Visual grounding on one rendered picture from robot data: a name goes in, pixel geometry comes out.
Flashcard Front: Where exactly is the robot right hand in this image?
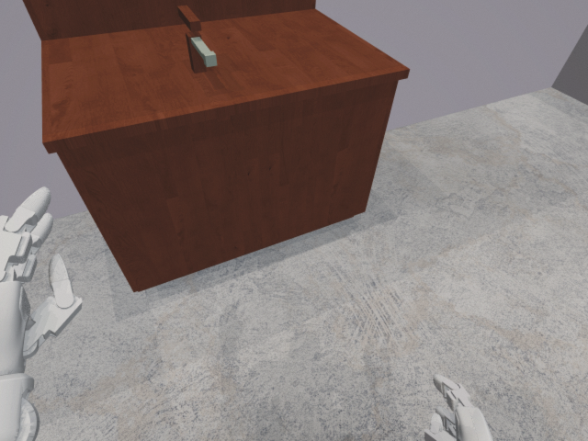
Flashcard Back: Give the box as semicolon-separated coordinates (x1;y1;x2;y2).
424;374;493;441

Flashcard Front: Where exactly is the tap lever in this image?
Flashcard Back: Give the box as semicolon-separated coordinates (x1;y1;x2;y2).
191;37;217;67

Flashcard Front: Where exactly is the counter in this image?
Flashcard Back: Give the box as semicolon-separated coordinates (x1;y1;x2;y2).
23;0;410;292

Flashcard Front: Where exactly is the left robot forearm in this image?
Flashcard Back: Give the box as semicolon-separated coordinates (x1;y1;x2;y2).
0;373;40;441

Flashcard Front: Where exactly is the robot left hand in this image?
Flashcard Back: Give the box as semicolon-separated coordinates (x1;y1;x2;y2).
0;187;82;376

